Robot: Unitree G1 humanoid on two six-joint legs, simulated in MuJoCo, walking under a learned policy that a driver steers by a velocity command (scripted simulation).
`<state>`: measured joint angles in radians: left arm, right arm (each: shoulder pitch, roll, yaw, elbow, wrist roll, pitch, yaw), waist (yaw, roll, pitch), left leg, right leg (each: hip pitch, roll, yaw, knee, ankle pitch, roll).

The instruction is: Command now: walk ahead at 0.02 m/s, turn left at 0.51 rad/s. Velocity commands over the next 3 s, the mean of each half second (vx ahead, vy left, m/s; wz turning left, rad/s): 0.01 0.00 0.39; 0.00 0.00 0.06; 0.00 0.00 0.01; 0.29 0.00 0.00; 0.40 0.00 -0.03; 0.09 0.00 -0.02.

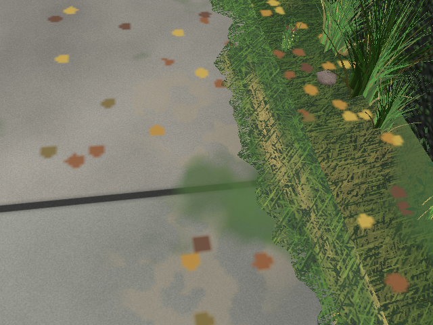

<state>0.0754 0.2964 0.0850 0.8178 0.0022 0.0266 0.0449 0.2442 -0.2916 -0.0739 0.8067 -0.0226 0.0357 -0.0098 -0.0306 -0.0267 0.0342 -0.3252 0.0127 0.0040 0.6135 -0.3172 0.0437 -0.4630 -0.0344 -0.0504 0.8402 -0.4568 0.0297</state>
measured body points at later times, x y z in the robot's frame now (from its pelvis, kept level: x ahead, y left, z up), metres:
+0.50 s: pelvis +0.02 -0.03 +0.01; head +0.05 -0.03 +0.46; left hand +0.10 +0.27 -0.10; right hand +0.22 -0.27 -0.11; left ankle +0.00 +0.09 -0.71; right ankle +0.05 -0.14 -0.73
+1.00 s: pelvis +0.02 +0.00 +0.01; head +0.02 +0.00 +0.46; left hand +0.05 +0.29 -0.13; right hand +0.16 -0.24 -0.12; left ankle -0.02 +0.11 -0.73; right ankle +0.05 -0.15 -0.73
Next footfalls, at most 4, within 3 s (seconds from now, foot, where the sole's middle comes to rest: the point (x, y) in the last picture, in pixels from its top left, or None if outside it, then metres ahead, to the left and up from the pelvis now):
0.40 right None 0.08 -0.14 -0.77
0.68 left None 0.02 0.12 -0.77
2.18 left None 0.41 0.18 -0.77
2.64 right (201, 270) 0.65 0.00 -0.77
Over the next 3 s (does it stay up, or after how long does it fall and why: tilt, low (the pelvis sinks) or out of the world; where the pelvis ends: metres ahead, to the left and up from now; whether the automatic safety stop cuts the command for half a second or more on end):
stays up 0.53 0.09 0.00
